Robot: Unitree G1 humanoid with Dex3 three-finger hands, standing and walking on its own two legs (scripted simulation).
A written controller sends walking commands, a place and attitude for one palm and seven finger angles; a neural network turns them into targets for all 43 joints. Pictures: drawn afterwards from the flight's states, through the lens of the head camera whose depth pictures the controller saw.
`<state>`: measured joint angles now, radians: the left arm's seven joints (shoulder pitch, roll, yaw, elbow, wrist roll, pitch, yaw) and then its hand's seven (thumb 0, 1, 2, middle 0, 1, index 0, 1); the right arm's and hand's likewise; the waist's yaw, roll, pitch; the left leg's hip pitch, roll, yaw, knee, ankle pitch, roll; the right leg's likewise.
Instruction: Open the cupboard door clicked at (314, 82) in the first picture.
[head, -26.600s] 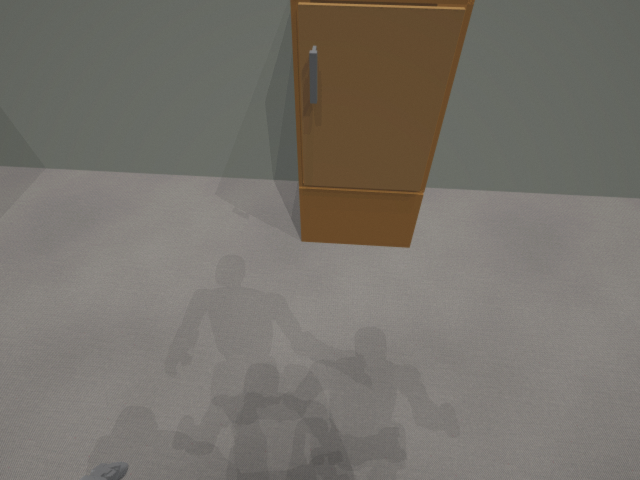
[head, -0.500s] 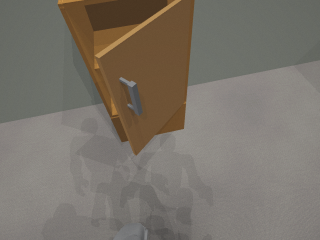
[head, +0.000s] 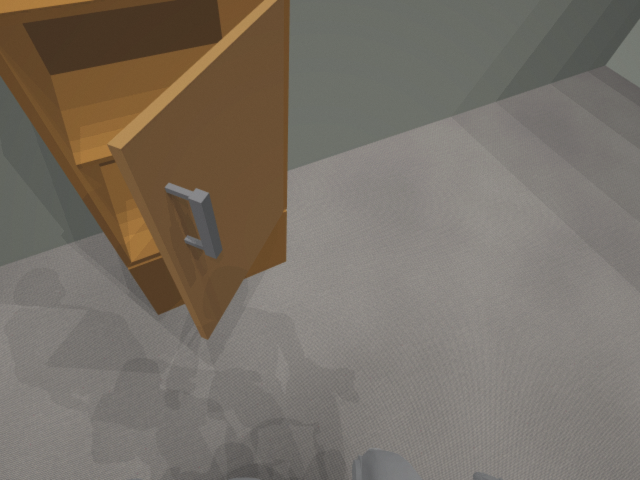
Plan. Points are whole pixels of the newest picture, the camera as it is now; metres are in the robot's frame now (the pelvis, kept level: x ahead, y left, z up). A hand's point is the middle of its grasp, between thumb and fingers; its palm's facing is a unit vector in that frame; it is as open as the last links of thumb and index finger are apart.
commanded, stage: walk to a spot facing it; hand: left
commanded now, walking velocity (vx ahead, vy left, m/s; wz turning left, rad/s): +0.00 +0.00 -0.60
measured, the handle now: (195, 222) +0.44 +0.23 -0.01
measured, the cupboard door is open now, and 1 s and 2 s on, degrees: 40 40 40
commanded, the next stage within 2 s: none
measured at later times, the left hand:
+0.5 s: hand (236, 431) +0.19 +0.13 -0.17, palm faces -0.32 -0.92 -0.21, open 7.4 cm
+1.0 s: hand (283, 403) +0.23 +0.07 -0.16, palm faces -0.55 -0.80 -0.24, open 7.4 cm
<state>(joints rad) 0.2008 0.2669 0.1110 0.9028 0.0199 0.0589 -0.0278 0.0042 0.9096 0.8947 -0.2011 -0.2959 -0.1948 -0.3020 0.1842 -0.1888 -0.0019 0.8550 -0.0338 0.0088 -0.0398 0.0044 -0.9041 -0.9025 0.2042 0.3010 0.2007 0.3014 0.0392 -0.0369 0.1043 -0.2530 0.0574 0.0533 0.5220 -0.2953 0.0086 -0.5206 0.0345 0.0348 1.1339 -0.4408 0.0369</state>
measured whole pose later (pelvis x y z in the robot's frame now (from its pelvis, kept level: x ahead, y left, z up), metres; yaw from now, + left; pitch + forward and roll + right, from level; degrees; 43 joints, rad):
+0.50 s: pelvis +0.02 -0.01 -0.01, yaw -19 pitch +0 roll +0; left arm 0.14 0.21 0.06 0.88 0.02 0.05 -0.01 0.00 0.91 0.89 -0.20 -0.30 -0.20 -0.30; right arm 0.21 -0.22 -0.05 0.89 -0.01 0.04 -0.02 0.01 -0.91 -0.90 0.20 0.30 0.20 0.30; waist -0.03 -0.01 0.11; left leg -0.41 0.05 0.04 0.83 -0.42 -0.06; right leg -0.29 0.04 0.08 0.57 -0.28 -0.01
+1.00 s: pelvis +0.04 -0.04 -0.01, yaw -37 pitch +1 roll -1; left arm 0.20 0.19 0.07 0.91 0.02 0.01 -0.02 0.00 0.91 0.89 -0.20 -0.30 -0.20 -0.30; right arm 0.27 -0.26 -0.06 0.95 -0.02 0.05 0.00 0.01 -0.91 -0.90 0.20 0.30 0.20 0.30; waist -0.01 0.05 0.08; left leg -0.41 0.13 0.10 0.99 -0.50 -0.05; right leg -0.28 0.00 -0.08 0.61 -0.34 -0.04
